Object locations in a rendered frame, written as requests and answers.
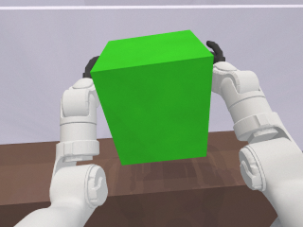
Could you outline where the pedestal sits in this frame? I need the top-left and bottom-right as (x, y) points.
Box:
(0, 131), (278, 227)

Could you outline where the carton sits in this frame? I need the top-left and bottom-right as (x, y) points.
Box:
(90, 29), (214, 166)

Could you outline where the left robot hand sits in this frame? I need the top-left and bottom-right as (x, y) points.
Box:
(82, 56), (99, 79)

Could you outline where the robot left upper arm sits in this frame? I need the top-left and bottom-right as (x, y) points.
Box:
(14, 164), (108, 227)

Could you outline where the robot right upper arm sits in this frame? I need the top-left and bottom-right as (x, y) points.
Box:
(239, 137), (303, 227)

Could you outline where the right robot hand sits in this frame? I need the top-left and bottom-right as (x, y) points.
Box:
(206, 41), (225, 64)

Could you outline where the robot right forearm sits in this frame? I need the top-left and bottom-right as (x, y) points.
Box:
(211, 61), (303, 157)

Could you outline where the robot left forearm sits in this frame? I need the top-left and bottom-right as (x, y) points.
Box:
(49, 78), (100, 202)

